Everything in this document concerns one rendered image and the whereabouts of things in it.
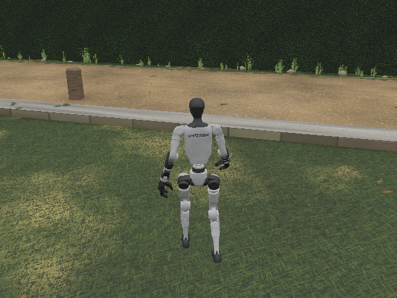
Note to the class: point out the humanoid robot head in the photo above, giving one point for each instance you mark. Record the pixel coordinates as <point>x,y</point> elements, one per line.
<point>197,106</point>

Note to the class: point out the left robot forearm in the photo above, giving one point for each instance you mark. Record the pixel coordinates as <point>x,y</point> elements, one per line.
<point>167,169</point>

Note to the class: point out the robot right hand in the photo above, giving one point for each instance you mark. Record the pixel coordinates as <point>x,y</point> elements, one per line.
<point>223,167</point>

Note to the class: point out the robot right foot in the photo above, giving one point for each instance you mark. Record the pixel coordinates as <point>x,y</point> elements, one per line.
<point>216,257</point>

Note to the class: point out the right robot upper arm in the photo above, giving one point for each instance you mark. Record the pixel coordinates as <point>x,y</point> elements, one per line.
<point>220,140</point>

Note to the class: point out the robot left hand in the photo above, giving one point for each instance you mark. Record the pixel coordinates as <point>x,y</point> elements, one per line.
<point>162,189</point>

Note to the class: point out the right robot forearm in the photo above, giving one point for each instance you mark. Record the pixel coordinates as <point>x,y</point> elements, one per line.
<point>225,159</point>

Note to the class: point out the left robot upper arm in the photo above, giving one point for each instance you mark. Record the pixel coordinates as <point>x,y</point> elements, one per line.
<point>175,141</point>

